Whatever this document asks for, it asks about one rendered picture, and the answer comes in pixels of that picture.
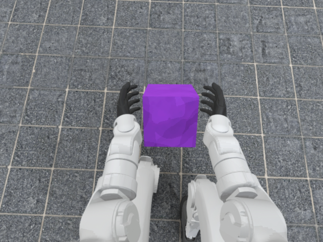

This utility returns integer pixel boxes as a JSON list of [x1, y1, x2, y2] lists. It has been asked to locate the robot right shin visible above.
[[185, 174, 216, 238]]

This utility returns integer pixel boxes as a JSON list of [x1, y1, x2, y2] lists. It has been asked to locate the robot right foot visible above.
[[180, 196, 197, 242]]

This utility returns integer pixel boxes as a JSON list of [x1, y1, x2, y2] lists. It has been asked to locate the robot right forearm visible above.
[[203, 114, 275, 204]]

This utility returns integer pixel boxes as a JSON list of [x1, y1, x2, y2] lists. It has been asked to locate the right robot hand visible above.
[[199, 82, 227, 117]]

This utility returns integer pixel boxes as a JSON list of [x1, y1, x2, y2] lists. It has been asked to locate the left robot upper arm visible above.
[[69, 199, 141, 242]]

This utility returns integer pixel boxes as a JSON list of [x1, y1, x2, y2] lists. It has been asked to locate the robot left forearm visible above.
[[79, 114, 142, 235]]

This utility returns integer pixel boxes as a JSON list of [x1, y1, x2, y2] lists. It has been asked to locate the left robot hand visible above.
[[117, 82, 141, 118]]

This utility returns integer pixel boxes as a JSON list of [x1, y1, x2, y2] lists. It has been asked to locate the right robot upper arm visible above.
[[220, 197, 288, 242]]

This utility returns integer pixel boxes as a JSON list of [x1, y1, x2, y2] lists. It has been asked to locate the carton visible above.
[[142, 84, 199, 147]]

